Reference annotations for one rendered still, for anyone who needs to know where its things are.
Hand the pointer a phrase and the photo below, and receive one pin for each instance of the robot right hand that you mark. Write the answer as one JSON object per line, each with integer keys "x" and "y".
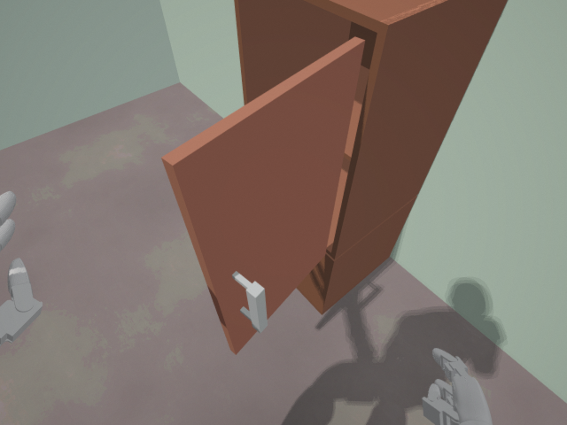
{"x": 463, "y": 401}

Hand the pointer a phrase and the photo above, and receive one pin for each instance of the robot left hand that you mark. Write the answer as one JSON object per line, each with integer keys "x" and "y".
{"x": 16, "y": 314}

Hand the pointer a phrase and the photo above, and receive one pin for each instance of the cupboard door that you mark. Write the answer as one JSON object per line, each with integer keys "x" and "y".
{"x": 257, "y": 189}

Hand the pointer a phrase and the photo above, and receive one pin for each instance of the handle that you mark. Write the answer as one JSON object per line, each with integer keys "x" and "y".
{"x": 256, "y": 301}

